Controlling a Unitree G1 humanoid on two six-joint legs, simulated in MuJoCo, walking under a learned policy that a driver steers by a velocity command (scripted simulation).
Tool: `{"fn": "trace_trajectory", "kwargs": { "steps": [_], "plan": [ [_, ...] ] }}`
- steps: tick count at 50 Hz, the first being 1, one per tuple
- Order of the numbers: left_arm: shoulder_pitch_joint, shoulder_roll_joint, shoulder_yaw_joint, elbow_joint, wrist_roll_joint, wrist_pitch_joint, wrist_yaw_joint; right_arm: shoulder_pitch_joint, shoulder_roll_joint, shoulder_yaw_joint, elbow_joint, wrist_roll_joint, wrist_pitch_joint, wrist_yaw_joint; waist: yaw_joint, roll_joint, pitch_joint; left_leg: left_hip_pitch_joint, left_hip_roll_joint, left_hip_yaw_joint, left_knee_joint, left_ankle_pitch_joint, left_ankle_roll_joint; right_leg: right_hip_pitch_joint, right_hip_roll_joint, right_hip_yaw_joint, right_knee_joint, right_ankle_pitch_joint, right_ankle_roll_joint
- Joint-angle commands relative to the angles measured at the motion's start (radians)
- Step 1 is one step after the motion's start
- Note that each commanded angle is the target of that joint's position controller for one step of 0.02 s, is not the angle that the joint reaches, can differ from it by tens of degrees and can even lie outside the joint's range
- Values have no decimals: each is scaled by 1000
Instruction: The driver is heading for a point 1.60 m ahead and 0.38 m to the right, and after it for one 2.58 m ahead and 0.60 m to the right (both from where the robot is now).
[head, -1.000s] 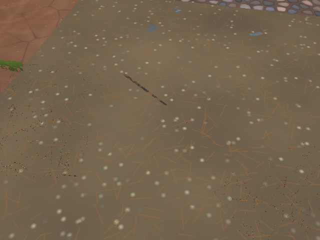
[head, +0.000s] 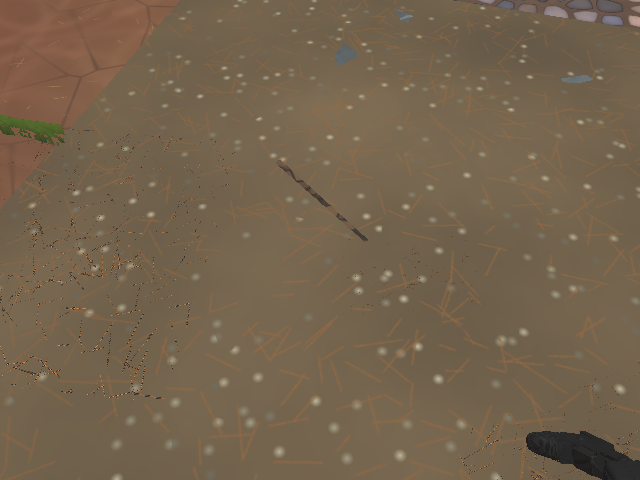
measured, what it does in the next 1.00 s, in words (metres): walks ahead, turning right: left foot, then right foot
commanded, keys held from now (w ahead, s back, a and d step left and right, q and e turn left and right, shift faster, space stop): w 0.06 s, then w+e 0.82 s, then w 0.12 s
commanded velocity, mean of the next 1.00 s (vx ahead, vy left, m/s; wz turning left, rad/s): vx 0.49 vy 0.00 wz -0.41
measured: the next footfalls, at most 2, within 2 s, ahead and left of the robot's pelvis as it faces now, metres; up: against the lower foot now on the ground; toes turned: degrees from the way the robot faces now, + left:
left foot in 0.04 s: +0.22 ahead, +0.12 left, +0.00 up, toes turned +2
right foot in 0.62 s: +0.50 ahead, -0.15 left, +0.00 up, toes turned -19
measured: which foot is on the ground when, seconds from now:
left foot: up 0.00-0.02, down 0.04-0.64, up 0.66-1.00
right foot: down 0.00-0.04, up 0.06-0.60, down 0.62-1.00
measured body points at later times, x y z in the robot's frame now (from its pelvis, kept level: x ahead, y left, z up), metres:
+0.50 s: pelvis +0.28 +0.02 +0.01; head +0.29 +0.00 +0.46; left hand +0.47 +0.23 -0.10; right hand +0.23 -0.24 -0.13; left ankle +0.18 +0.12 -0.72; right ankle +0.44 -0.16 -0.67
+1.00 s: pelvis +0.55 -0.09 +0.02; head +0.58 -0.13 +0.47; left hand +0.73 +0.14 -0.09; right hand +0.64 -0.41 -0.08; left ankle +0.81 -0.01 -0.67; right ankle +0.46 -0.14 -0.72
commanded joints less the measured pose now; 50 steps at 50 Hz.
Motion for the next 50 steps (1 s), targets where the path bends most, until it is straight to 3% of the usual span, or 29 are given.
{"fn": "trace_trajectory", "kwargs": {
  "steps": [1,2,3,4,5,6,7,8,10,13,17,21,25,26,28,29,30,31,32,33,34,35,36,37,38,40,42,46,50],
  "plan": [
    [-31,187,42,-49,15,8,2,168,-148,-59,-5,5,-5,-6,-187,-151,-29,348,-72,36,-14,-22,53,-157,-213,26,246,968,-110],
    [-40,177,37,-62,23,16,-2,326,-183,-79,42,10,1,-11,-259,-144,-121,565,-61,22,-18,-29,82,-247,-174,1,461,976,-83],
    [-18,120,16,-93,45,15,-7,481,-270,-97,73,-4,8,-20,-280,31,-264,853,165,-267,-25,-125,149,-483,-93,-29,811,594,-57],
    [129,-55,-25,-85,14,-9,-19,515,-292,-93,91,-30,3,-2,-187,333,-430,1054,388,-803,-259,-395,305,-763,87,70,1141,-162,-24],
    [25,69,3,-93,-21,-34,-22,441,-186,-68,85,-23,-4,1,-202,203,-291,930,347,-826,-353,-450,243,-857,36,155,1258,-153,-51],
    [-98,130,21,-131,-44,-42,-22,345,-143,-57,73,-16,-12,-1,-180,120,-135,762,331,-629,-352,-368,194,-902,-15,122,1256,-58,-70],
    [-153,137,25,-141,-38,-41,-12,258,-128,-50,60,-20,-19,0,-144,4,-82,604,300,-484,-372,-218,170,-840,-74,106,1208,42,-71],
    [-165,129,36,-139,-25,-30,-4,217,-107,-47,63,-30,-26,3,-111,-2,-50,498,259,-368,-397,-136,149,-785,-107,101,1151,90,-70],
    [-114,91,42,-127,-24,2,-5,213,-70,-40,92,-43,-31,2,-65,64,-35,409,210,-234,-452,-113,135,-702,-138,105,1087,120,-72],
    [-180,87,53,-161,-15,30,0,244,-99,-48,124,-40,-41,-10,-58,53,28,378,210,-130,-509,-68,150,-791,-145,106,1028,182,-64],
    [-310,96,62,-213,-8,20,-13,289,-125,-54,140,-48,-33,-38,-82,19,52,467,209,-35,-520,13,141,-933,-128,125,843,376,-44],
    [-461,72,48,-269,0,10,-42,338,-150,-55,145,-39,-20,-56,-134,3,75,531,201,72,-520,69,113,-921,-114,21,629,502,-40],
    [-580,59,36,-346,-4,9,-73,422,-170,-61,166,-27,12,-60,-177,-5,103,707,246,117,-446,160,106,-989,-99,-42,522,419,-61],
    [-593,63,36,-364,-6,9,-81,425,-177,-64,164,-24,21,-60,-173,2,102,739,256,128,-414,221,100,-985,-89,-61,507,371,-71],
    [-568,91,48,-388,-9,11,-94,396,-203,-71,146,-22,36,-64,-134,44,57,762,262,164,-305,535,77,-878,-35,-122,491,273,-105],
    [-515,117,61,-388,-11,14,-96,379,-219,-76,136,-21,43,-68,-96,74,9,764,261,178,-206,722,65,-784,6,-152,501,224,-126],
    [-401,160,84,-369,-14,17,-96,359,-230,-79,125,-22,52,-72,-29,89,-59,735,248,191,-41,832,50,-629,50,-168,487,205,-154],
    [-234,227,120,-331,-14,19,-84,341,-226,-74,110,-18,53,-74,60,65,-147,613,205,206,193,745,13,-366,77,-136,410,267,-197],
    [-118,329,148,-308,-12,32,-56,370,-163,-53,78,-45,37,-68,64,-124,-247,318,133,201,530,169,-29,-57,-134,189,408,291,-267],
    [-156,371,146,-341,-2,19,-61,439,-53,-16,29,-35,-6,-46,-34,-274,-392,-53,-88,1,843,-548,-68,219,-355,807,222,118,-480],
    [-132,275,121,-337,9,12,-64,297,-160,-42,6,2,-47,-31,38,-132,-370,-164,-30,-155,870,-500,-34,212,-331,767,147,109,-415],
    [-181,230,108,-339,9,4,-62,232,-170,-44,-23,24,-62,-27,18,-102,-231,-201,13,-141,808,-407,-8,88,-295,596,150,186,-366],
    [-262,203,99,-357,5,-1,-63,228,-158,-44,-13,8,-64,-35,-38,11,-146,-147,59,-135,712,-336,-9,-81,-246,469,141,299,-330],
    [-324,172,89,-375,6,-3,-62,239,-169,-56,-4,-12,-53,-41,-75,18,-106,-77,88,-129,628,-301,-20,-202,-208,380,128,391,-308],
    [-349,163,83,-389,15,-3,-58,261,-169,-60,-4,-19,-36,-40,-103,-1,-92,-14,104,-133,595,-279,-31,-282,-183,344,105,434,-301],
    [-341,184,87,-391,6,-6,-50,268,-144,-62,-17,-36,-12,-41,-121,-9,-74,17,103,-113,514,-249,-69,-363,-160,294,80,516,-310],
    [-308,215,95,-386,3,-7,-35,204,-128,-58,-46,-47,0,-47,-110,-22,-47,-7,88,-95,402,-162,-103,-406,-137,247,68,553,-305],
    [-253,214,94,-375,-2,5,-18,59,-95,-44,-88,-40,-7,-41,-52,-79,-25,33,33,-76,72,99,-111,-425,-74,178,86,452,-238],
    [-186,206,89,-337,-2,2,-20,-29,-106,-40,-121,-26,-23,-20,-5,-107,-7,71,12,-74,-59,188,-80,-362,-120,220,112,368,-218]
  ]
}}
